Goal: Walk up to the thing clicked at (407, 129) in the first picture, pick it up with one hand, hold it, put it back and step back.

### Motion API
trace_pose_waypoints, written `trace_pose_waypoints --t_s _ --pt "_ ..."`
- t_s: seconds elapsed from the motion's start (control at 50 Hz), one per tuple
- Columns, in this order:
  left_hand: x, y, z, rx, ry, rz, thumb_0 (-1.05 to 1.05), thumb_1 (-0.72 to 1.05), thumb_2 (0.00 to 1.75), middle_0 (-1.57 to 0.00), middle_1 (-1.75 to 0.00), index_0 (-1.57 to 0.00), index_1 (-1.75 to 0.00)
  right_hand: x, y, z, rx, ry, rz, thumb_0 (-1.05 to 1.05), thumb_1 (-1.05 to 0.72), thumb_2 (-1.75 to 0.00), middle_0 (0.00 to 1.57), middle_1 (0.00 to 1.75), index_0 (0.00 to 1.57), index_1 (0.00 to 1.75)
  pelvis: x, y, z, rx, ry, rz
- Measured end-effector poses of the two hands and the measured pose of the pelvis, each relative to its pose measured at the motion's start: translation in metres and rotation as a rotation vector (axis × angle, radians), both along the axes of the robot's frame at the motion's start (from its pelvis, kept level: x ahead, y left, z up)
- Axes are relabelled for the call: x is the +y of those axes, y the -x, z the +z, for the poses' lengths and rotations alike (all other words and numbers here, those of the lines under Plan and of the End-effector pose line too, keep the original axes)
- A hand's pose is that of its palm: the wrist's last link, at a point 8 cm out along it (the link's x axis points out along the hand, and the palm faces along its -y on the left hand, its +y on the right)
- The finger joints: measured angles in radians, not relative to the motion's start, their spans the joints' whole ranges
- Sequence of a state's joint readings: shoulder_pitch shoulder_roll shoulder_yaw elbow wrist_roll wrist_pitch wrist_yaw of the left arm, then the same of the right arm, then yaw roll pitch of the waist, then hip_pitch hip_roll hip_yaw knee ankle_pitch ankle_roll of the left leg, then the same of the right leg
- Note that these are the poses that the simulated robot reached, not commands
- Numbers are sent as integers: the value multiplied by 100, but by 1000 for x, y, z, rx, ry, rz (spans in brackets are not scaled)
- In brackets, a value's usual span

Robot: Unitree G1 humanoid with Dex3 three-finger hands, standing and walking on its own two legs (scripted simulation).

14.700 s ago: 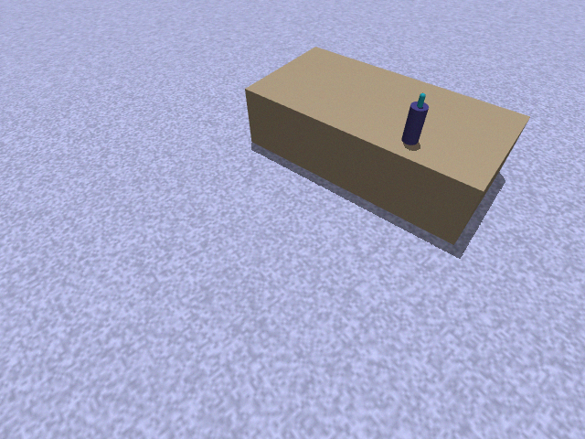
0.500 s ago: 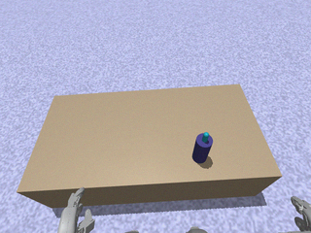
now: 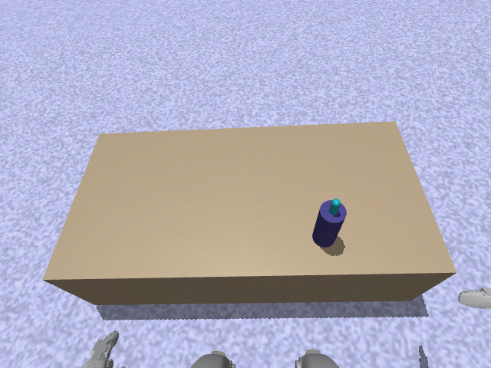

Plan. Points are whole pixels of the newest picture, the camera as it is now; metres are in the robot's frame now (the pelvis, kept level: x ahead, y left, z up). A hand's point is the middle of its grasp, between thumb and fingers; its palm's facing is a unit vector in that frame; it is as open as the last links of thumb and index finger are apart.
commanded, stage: go down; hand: right
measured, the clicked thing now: (329, 220) +0.51 -0.16 -0.29
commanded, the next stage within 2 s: approach in 1.10 s
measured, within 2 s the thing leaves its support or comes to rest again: neither
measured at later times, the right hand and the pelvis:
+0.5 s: hand out of the picture +0.31 -0.37 +0.00, palm faces +0.18 +0.97 -0.17, open 16.2 cm; pelvis +0.00 +0.01 +0.00, yaw +0 degrees
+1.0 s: hand out of the picture +0.34 -0.38 +0.00, palm faces +0.17 +0.98 -0.13, open 17.0 cm; pelvis +0.00 +0.00 -0.01, yaw +0 degrees
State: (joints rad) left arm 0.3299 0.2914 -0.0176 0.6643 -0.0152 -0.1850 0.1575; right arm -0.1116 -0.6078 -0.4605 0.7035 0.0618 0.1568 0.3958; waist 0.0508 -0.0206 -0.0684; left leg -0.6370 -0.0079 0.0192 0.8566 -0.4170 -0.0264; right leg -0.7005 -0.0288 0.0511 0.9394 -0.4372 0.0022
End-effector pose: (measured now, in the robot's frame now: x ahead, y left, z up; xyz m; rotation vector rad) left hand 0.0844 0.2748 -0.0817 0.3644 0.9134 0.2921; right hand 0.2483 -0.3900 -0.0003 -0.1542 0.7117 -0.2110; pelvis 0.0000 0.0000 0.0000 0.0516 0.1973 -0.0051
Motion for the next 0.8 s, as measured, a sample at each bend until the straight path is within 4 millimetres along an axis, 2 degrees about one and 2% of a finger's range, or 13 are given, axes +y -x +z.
trace_pose_waypoints --t_s 0.28,0.58,0.8 --pt "3 -3 1 26 -14 -52 1 84 91 -17 -28 -17 -29 -18 -27 19 -154 -9 3 -1 22 -6 11 2 9 2 4 4 -1 20 -1 -5" --pt "8 9 -4 127 -28 -68 0 86 93 -18 -32 -18 -32 -30 -44 17 -215 -16 -1 -1 27 -4 11 2 10 2 6 1 -4 60 -2 -4" --pt "7 13 -3 149 -27 -53 0 86 93 -18 -31 -18 -32 -30 -58 18 -236 -33 19 -1 34 -2 11 2 10 2 2 -4 -4 70 -8 2"
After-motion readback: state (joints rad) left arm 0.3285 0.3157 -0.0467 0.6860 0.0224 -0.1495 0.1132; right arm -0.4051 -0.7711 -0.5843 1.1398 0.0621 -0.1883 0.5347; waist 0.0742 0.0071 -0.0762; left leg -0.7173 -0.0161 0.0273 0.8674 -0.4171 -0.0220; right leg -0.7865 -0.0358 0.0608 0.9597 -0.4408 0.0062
